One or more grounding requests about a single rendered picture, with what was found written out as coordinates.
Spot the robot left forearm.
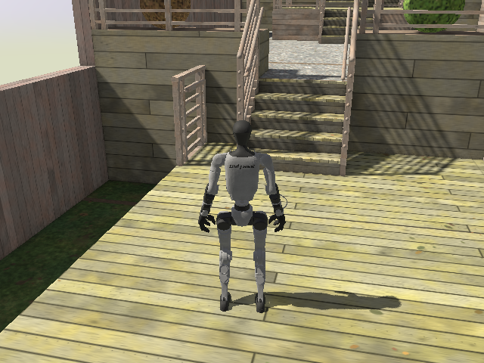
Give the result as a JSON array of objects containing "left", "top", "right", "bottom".
[{"left": 200, "top": 183, "right": 215, "bottom": 216}]

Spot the right robot thigh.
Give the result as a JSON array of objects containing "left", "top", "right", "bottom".
[{"left": 253, "top": 211, "right": 268, "bottom": 265}]

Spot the robot right forearm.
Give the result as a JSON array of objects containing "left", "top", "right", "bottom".
[{"left": 269, "top": 183, "right": 284, "bottom": 216}]

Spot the left robot hand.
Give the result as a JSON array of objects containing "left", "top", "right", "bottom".
[{"left": 198, "top": 214, "right": 216, "bottom": 233}]

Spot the robot thigh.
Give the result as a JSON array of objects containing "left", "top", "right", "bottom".
[
  {"left": 216, "top": 211, "right": 232, "bottom": 264},
  {"left": 253, "top": 211, "right": 268, "bottom": 265}
]

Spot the right robot hand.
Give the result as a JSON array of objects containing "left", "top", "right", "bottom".
[{"left": 268, "top": 214, "right": 286, "bottom": 232}]

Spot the left robot thigh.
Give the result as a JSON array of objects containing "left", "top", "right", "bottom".
[{"left": 216, "top": 211, "right": 232, "bottom": 264}]

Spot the robot left upper arm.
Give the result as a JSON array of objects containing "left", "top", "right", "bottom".
[{"left": 207, "top": 153, "right": 226, "bottom": 195}]

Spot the robot right upper arm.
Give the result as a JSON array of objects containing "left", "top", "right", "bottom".
[{"left": 258, "top": 153, "right": 277, "bottom": 195}]

